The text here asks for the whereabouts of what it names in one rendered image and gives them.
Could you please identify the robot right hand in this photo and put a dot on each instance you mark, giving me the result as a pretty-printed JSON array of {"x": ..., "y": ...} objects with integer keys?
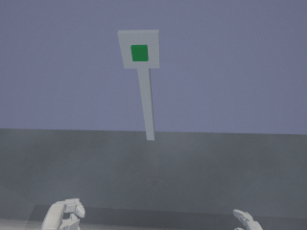
[{"x": 247, "y": 220}]

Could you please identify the robot left hand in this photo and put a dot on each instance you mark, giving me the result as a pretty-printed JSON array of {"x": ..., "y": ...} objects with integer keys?
[{"x": 54, "y": 217}]

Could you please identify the panel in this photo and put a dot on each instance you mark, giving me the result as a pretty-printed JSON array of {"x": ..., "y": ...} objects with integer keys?
[{"x": 151, "y": 39}]

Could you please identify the button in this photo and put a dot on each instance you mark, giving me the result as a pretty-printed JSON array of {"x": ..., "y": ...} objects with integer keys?
[{"x": 139, "y": 52}]

